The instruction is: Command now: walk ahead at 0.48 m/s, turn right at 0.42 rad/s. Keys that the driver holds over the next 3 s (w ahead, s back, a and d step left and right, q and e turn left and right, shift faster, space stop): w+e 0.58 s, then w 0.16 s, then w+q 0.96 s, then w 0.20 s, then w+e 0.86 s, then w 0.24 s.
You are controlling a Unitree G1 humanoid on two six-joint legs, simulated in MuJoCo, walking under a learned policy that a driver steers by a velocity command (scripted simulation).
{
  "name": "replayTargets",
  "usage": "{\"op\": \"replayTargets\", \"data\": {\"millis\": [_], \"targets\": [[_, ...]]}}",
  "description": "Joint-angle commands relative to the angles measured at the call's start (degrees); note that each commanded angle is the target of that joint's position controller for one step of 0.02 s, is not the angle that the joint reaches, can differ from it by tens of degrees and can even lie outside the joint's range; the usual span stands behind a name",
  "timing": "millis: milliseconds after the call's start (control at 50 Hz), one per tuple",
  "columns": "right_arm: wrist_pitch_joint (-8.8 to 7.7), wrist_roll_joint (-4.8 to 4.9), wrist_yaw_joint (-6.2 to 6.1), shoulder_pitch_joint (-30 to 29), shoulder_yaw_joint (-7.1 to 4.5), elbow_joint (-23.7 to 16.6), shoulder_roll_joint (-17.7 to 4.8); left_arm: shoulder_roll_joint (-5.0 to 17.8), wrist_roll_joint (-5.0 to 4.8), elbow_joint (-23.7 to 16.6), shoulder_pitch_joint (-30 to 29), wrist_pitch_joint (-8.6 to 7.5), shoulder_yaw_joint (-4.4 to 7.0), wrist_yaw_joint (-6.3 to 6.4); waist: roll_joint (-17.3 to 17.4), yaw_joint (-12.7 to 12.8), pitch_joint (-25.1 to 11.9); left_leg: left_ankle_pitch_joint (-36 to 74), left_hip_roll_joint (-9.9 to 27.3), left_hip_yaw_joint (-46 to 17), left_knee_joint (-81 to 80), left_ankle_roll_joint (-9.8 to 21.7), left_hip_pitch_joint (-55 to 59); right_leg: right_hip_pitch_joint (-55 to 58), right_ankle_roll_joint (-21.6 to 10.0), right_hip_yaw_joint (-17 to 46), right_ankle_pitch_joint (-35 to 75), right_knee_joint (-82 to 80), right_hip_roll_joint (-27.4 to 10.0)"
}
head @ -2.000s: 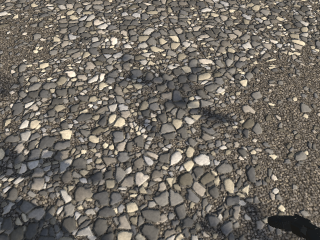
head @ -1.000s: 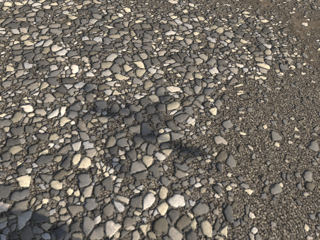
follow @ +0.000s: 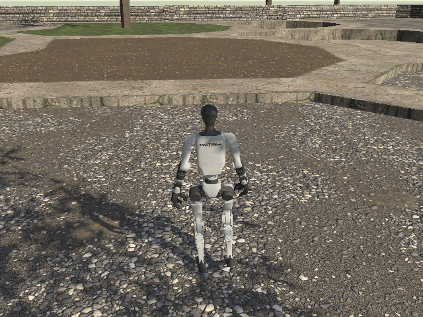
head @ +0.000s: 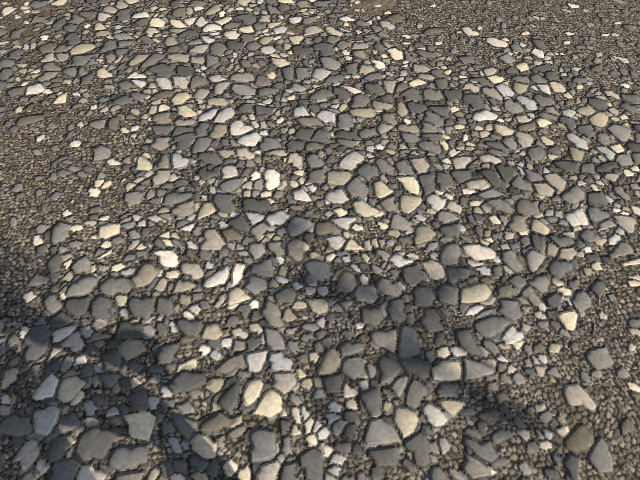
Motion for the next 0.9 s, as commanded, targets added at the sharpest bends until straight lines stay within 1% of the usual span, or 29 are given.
{"op": "replayTargets", "data": {"millis": [20, 80, 140, 200, 240, 280, 300, 320, 340, 360, 380, 400, 420, 440, 460, 480, 500, 520, 540, 580, 620, 680, 740, 780, 820, 840, 860, 880, 900], "targets": [[-1.97, 0.88, -0.34, 4.41, -1.41, -0.43, -5.45, 1.92, 0.56, -3.10, 0.40, 0.89, 0.83, -1.08, 7.36, -0.80, 0.30, 10.24, 15.36, -10.44, -13.94, 3.77, 5.92, -10.37, 0.62, 1.30, 4.12, 1.96, -2.92], [-2.27, 0.83, -0.52, 6.83, -1.42, 1.01, -5.07, 1.45, 0.82, -5.43, -5.82, 1.28, 0.68, -1.89, 6.64, -1.24, 1.83, 14.54, 15.22, -5.62, -15.03, 4.31, 7.25, -16.35, 1.46, 0.42, 9.53, -0.30, -3.57], [-2.24, 0.65, -0.57, 8.03, -1.23, 2.30, -4.76, 0.61, 0.71, -8.08, -12.60, 0.94, -0.05, -2.56, 5.92, -1.89, 3.39, 19.88, 13.58, -0.19, -14.73, 3.94, 7.05, -16.25, 1.84, -1.97, 15.63, -10.32, -2.86], [-2.12, 0.72, -1.00, 10.33, -1.51, 3.71, -6.41, 0.11, 0.87, -10.64, -19.13, 0.75, -0.93, -3.26, 5.63, -3.35, 4.32, 24.61, 14.26, 3.13, -14.55, 3.30, 8.72, -12.70, 0.67, -6.08, 18.18, -20.65, -1.85], [-1.70, 0.73, -1.36, 12.04, -1.69, 4.83, -7.38, 0.64, 1.00, -11.82, -21.27, 0.75, -1.03, -3.37, 5.30, -3.70, 4.33, 30.95, 15.19, 4.72, -12.52, 2.76, 12.78, -11.24, -0.88, -8.06, 16.19, -24.72, -0.67], [-1.06, 0.63, -1.84, 12.32, -1.91, 5.43, -8.80, 1.63, 1.16, -11.85, -19.85, 0.85, -0.71, -2.92, 6.29, -2.48, 2.08, 47.65, 15.71, 6.65, -6.21, 2.09, 16.94, -7.13, -3.16, -10.21, 11.29, -26.50, 2.42], [-0.60, 0.52, -2.10, 12.21, -2.13, 5.61, -9.77, 2.35, 1.23, -11.38, -17.56, 0.91, -0.41, -2.56, 7.30, -1.28, 0.18, 55.79, 15.99, 7.30, -1.25, 2.00, 18.51, -4.07, -4.50, -11.11, 7.79, -26.62, 4.36], [0.07, 0.33, -2.22, 11.97, -2.40, 5.63, -10.79, 3.42, 1.21, -10.32, -13.25, 0.75, 0.12, -2.21, 7.77, 0.75, -2.51, 60.09, 16.29, 7.62, 6.37, 2.22, 18.77, 0.86, -6.02, -11.20, 4.55, -27.37, 6.25], [0.66, 0.31, -2.16, 11.92, -2.59, 5.44, -11.53, 5.03, 1.36, -8.49, -6.88, 0.32, 1.02, -1.75, 7.44, 3.30, -6.28, 56.42, 16.38, 7.51, 16.66, 2.15, 16.21, 9.00, -7.68, -10.06, 3.19, -30.07, 7.78], [0.84, 0.33, -1.83, 10.95, -2.60, 4.46, -11.51, 8.06, 1.99, -5.75, 2.14, 0.00, 2.51, -0.83, 3.93, 7.69, -10.84, 42.81, 14.94, 8.13, 32.21, 0.67, 6.85, 22.51, -10.20, -4.41, 1.91, -34.60, 5.31], [0.50, 0.84, -0.78, 13.42, -1.21, 1.18, -4.32, 14.44, 2.12, -6.14, 2.12, 0.31, 4.18, 0.15, -8.46, 3.63, -15.30, -7.52, 6.65, 7.34, 52.68, -2.30, -16.56, 39.58, -16.71, 21.91, -0.89, -35.92, -12.18], [-0.14, 1.03, -0.32, 7.98, -2.08, -2.16, -8.30, 16.32, 0.12, -7.44, 2.81, 1.00, 4.66, 0.12, -6.46, 5.20, -19.69, -19.24, -1.33, -5.24, 63.60, -3.53, -27.95, 43.41, -22.24, 44.82, 0.52, -45.51, -18.20], [-0.89, 0.95, -0.04, 2.79, -1.97, -3.56, -8.62, 14.47, -0.34, -6.73, 0.57, 1.30, 4.30, 0.68, -0.87, 4.59, -11.30, -12.52, 3.22, -9.42, 61.45, -2.90, -33.54, 38.78, -19.91, 34.76, 4.08, -47.23, -16.75], [-1.61, 1.19, 0.00, 2.85, -1.53, -3.49, -8.02, 11.44, -0.75, -6.44, -1.89, 1.03, 3.59, 0.99, 1.96, 2.31, -5.55, -8.02, 5.45, -8.91, 55.70, -2.75, -31.37, 30.39, -17.64, 28.19, 9.94, -48.12, -14.86], [-1.48, 0.82, -0.16, 3.64, -1.62, -2.56, -7.79, 9.23, -0.58, -6.58, -4.48, 0.53, 3.01, 1.18, 4.50, -0.53, -2.23, -6.73, 7.10, -8.95, 50.54, -3.00, -27.55, 23.76, -14.89, 22.94, 16.58, -48.69, -11.45], [-0.46, -0.30, -0.14, 4.61, -1.55, -2.52, -7.56, 7.80, -0.92, -6.66, -6.01, 0.01, 2.50, 1.40, 4.26, -2.49, -1.63, -6.75, 7.72, -9.23, 47.67, -3.85, -23.73, 19.35, -13.79, 19.14, 21.87, -49.19, -8.75], [0.70, -0.97, 0.05, 5.94, -1.47, -2.11, -7.05, 7.18, -0.99, -6.88, -6.52, -0.58, 2.15, 1.32, 3.61, -3.51, -2.55, -6.79, 7.95, -9.21, 45.63, -4.55, -20.99, 17.34, -13.31, 16.77, 24.92, -49.52, -7.35], [1.59, -1.26, 0.29, 5.98, -1.44, -2.36, -6.61, 7.37, -1.18, -6.69, -5.75, -1.27, 2.12, 1.14, 3.29, -3.85, -3.03, -6.93, 7.79, -8.64, 44.01, -5.23, -20.28, 16.35, -13.34, 15.77, 27.70, -49.62, -6.36], [2.20, -1.25, 0.50, 5.42, -1.32, -2.73, -6.02, 8.10, -1.27, -6.35, -4.87, -1.68, 2.28, 0.99, 2.88, -3.98, -2.92, -6.04, 7.76, -8.05, 41.94, -5.80, -20.39, 15.18, -13.15, 14.58, 28.24, -50.00, -5.41], [2.72, -1.12, 0.73, 1.31, -1.16, -4.36, -5.61, 9.33, -1.11, -6.06, -2.81, -1.91, 2.60, 0.90, 1.72, -2.95, -1.70, -1.82, 7.69, -7.17, 37.25, -6.70, -22.61, 14.01, -12.22, 14.15, 25.67, -51.19, -4.08], [2.80, -0.92, 0.89, -3.39, -1.07, -5.78, -5.70, 8.79, -1.05, -5.42, -0.23, -1.94, 2.38, 0.89, 0.29, -1.15, -0.29, 3.40, 7.74, -6.64, 31.19, -6.97, -25.56, 15.52, -10.71, 13.66, 24.86, -52.12, -3.54], [2.52, -0.64, 1.25, -8.73, -0.68, -7.19, -5.34, 7.99, -1.06, -4.19, 3.62, -2.17, 1.98, 0.97, -1.05, 1.44, -0.14, 10.00, 6.88, -6.20, 23.12, -6.17, -26.56, 19.84, -8.38, 12.72, 27.96, -51.55, -3.35], [2.05, -0.27, 1.65, -13.55, -0.29, -8.64, -5.26, 7.97, -0.65, -3.03, 6.67, -2.36, 1.62, 1.43, -1.32, 3.48, 0.38, 12.24, 5.47, -5.44, 17.12, -4.85, -26.92, 24.67, -7.72, 12.76, 31.07, -50.39, -4.50], [1.67, 0.04, 1.85, -15.58, -0.16, -9.39, -5.59, 8.44, -0.18, -2.65, 7.30, -2.46, 1.45, 1.74, -1.79, 4.02, 1.13, 11.50, 4.56, -4.43, 13.65, -3.21, -26.32, 27.71, -7.53, 12.26, 32.90, -50.22, -6.06], [1.38, 0.23, 1.90, -14.51, -0.41, -9.46, -6.45, 9.08, 0.31, -2.29, 6.33, -2.66, 1.38, 2.08, -2.53, 2.55, 1.79, 8.19, 3.52, -4.20, 10.45, -0.81, -22.65, 29.22, -6.40, 11.15, 37.07, -49.40, -7.80], [1.28, 0.33, 1.77, -11.47, -0.74, -8.54, -7.09, 9.44, 0.45, -2.31, 5.00, -2.82, 1.35, 2.25, -2.90, 0.77, 1.09, 5.79, 2.16, -3.80, 8.95, 0.49, -17.98, 29.22, -5.36, 9.66, 43.84, -47.23, -7.89], [1.18, 0.50, 1.39, -6.90, -1.28, -7.00, -8.08, 10.02, 0.68, -2.15, 4.28, -2.94, 1.41, 2.35, -3.27, -1.26, -1.12, 3.09, 0.08, -3.10, 8.42, 1.71, -12.13, 29.71, -4.54, 8.30, 52.59, -42.52, -7.69], [0.90, 0.52, 0.83, 0.92, -1.90, -4.34, -8.97, 10.34, 0.90, -1.94, 3.56, -2.82, 1.42, 2.26, -2.00, -4.86, -5.00, 2.62, -2.12, -2.05, 5.83, 3.16, -3.92, 29.66, -3.74, 5.99, 57.89, -33.12, -6.21], [0.46, -0.09, 0.24, 9.79, -2.60, -1.86, -10.50, 9.79, 0.81, -2.26, 3.27, -2.93, 1.10, 2.24, -0.27, -8.80, -9.80, 3.04, 1.12, -5.85, 4.55, 5.29, 8.37, 23.24, -2.84, 3.80, 50.80, -20.88, -4.33]]}}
